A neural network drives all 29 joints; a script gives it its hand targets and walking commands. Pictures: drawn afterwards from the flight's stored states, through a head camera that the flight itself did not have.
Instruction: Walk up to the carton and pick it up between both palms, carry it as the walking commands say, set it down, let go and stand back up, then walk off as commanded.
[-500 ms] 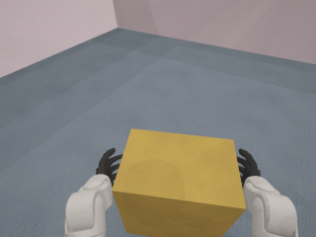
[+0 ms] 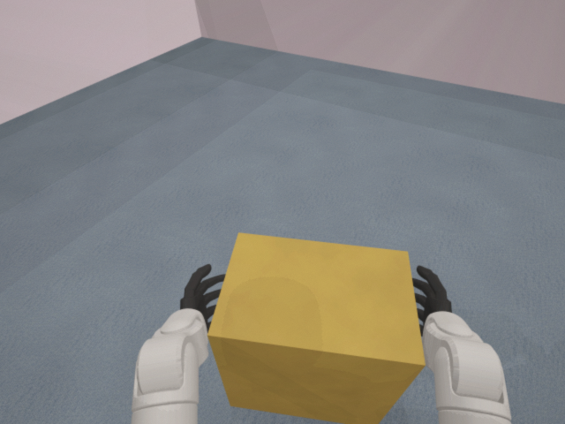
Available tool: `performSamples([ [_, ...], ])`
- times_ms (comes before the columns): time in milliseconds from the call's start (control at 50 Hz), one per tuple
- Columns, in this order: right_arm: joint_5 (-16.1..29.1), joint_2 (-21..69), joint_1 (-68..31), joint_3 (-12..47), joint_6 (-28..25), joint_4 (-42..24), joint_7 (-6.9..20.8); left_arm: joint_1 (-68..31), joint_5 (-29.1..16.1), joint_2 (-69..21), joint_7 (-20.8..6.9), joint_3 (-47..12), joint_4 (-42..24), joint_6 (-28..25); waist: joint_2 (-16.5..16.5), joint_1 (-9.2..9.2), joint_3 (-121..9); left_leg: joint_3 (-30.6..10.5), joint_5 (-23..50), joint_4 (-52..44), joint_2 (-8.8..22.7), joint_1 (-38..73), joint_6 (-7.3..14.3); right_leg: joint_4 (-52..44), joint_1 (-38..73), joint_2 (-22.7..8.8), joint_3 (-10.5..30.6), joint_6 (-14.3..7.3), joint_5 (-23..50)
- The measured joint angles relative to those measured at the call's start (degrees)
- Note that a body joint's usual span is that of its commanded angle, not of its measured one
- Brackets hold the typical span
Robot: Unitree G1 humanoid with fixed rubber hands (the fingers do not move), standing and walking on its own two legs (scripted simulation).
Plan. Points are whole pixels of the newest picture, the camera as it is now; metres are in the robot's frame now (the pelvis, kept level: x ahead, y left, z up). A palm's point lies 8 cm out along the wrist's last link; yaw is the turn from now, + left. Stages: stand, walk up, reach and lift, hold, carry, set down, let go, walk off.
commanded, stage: carry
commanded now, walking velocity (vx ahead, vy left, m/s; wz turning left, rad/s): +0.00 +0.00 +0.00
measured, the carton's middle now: (310, 336) +0.27 +0.00 -0.02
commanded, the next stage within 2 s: none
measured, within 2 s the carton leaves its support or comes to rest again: neither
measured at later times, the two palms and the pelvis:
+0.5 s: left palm (238, 289) +0.31 +0.11 +0.05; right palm (465, 292) +0.31 -0.22 +0.04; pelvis +0.05 -0.05 +0.00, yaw +0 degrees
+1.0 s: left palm (245, 281) +0.32 +0.10 +0.06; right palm (472, 280) +0.32 -0.23 +0.06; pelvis +0.07 -0.06 +0.00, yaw +0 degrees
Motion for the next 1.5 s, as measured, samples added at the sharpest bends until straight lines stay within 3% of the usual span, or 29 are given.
performSamples([
  [280, 1.8, 0.0, -0.2, 0.4, -2.9, -2.1, -0.2, 1.2, -0.7, 0.1, -0.3, -0.5, -3.2, -3.2, -0.3, -1.27, 1.1, -0.7, -4.2, 4.1, 1.8, 0.0, -2.4, 1.1, 1.3, 1.7, -0.4, -2.5, -1.8],
  [580, 2.5, -0.1, 1.8, 1.1, -0.3, -2.9, -1.0, 3.5, -1.7, 0.1, 0.8, -1.1, -3.9, -1.1, -0.6, -0.96, -0.5, -1.8, -7.9, 6.7, 2.9, 1.2, -4.4, 1.4, 3.7, 3.0, -1.2, -4.2, -4.8],
  [860, 2.8, -0.1, 3.5, 2.3, 5.6, -11.5, -0.9, 5.8, -1.1, 0.0, 0.6, -2.9, -12.9, 4.4, -1.2, -1.26, -1.2, -2.2, -8.9, 6.9, 3.7, 1.5, -5.1, -0.4, 4.9, 4.0, -1.4, -4.6, -4.8],
  [1000, 1.5, -0.1, 1.8, 1.6, 6.1, -7.3, -0.4, 4.3, 0.1, 0.1, 0.3, -2.1, -9.0, 5.1, -1.4, -1.04, -2.1, -1.9, -8.8, 6.4, 3.5, 1.9, -4.9, -1.0, 5.3, 3.8, -1.1, -4.3, -4.6],
  [1100, 0.2, 0.0, 0.5, 0.9, 3.3, -2.5, 0.4, 2.6, 1.3, 0.1, -0.3, -1.3, -4.4, 2.8, -1.3, -0.86, -1.7, -1.7, -8.7, 6.1, 3.5, 2.0, -4.6, -1.5, 5.4, 3.8, -0.9, -4.1, -4.3],
  [1320, -1.6, 0.0, 0.1, 0.5, -1.8, 1.3, 1.8, 1.9, 2.8, 0.1, -1.6, -1.0, 0.0, -2.7, -1.3, -0.70, -0.5, -1.2, -8.8, 5.8, 2.9, 2.3, -3.9, -1.5, 5.5, 3.2, -0.5, -3.4, -4.4],
  [1500, -1.4, -0.1, 1.7, 1.0, -4.7, 0.0, 2.1, 3.0, 1.9, 0.1, -1.7, -1.5, -0.9, -5.4, -0.9, -0.30, 0.8, -0.9, -9.6, 6.3, 2.6, 3.0, -3.5, -1.0, 6.2, 2.7, -0.3, -2.8, -5.0],
])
